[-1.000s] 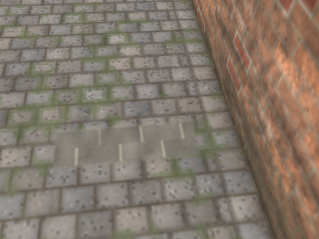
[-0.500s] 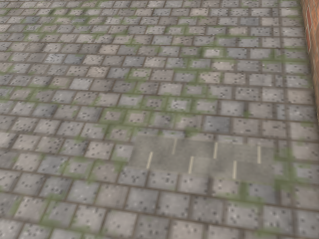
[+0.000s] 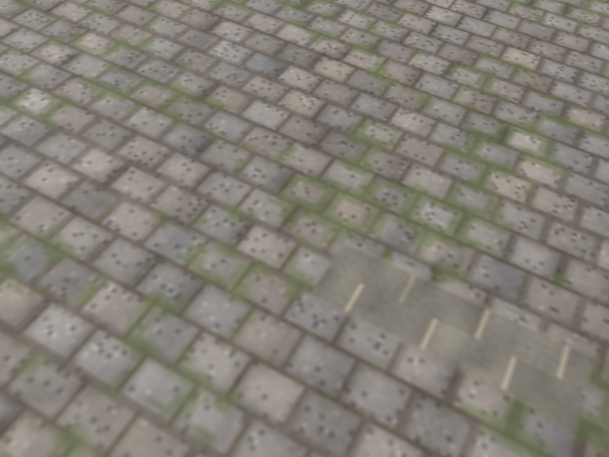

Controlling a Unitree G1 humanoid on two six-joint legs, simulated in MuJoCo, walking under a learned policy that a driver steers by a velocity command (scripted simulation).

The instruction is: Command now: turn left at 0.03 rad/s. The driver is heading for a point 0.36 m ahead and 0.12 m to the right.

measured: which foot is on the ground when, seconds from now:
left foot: down 0.00-0.46, up 0.48-0.92, down 0.94-1.00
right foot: up 0.00-0.44, down 0.46-0.94, up 0.96-1.00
